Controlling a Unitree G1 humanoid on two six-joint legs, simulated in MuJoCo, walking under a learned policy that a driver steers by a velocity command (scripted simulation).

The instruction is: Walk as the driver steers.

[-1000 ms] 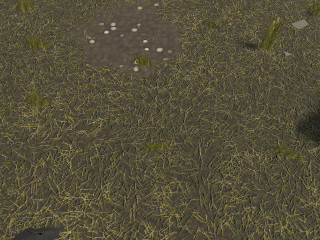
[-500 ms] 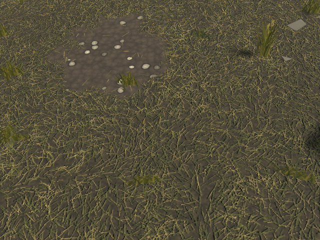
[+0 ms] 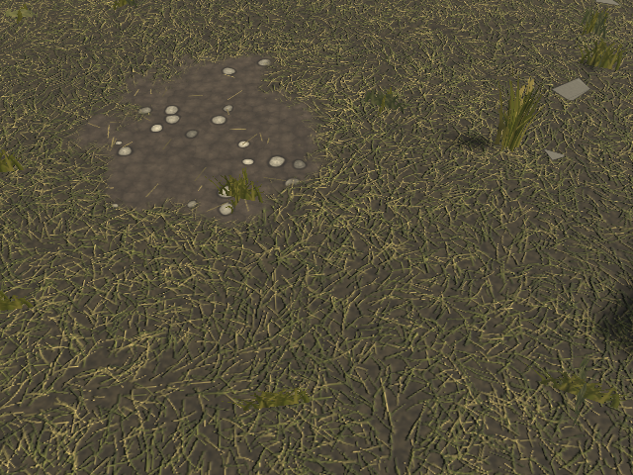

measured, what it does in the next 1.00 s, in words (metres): walks ahead, turning left: left foot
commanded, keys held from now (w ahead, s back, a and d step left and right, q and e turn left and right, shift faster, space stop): w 0.42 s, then w+q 0.58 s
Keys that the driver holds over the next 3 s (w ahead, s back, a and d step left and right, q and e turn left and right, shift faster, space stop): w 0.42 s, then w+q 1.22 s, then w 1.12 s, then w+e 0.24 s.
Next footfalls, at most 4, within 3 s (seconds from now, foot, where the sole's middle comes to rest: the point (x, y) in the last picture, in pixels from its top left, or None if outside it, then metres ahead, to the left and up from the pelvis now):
0.72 left None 0.42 0.08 -0.77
1.20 right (359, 386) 0.72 -0.06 -0.77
1.72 left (197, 352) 0.80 0.33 -0.77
2.26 right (196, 234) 1.18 0.38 -0.77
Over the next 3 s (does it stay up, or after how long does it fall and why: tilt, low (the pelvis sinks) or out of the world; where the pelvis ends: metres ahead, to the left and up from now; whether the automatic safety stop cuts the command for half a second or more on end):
stays up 1.22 0.65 0.01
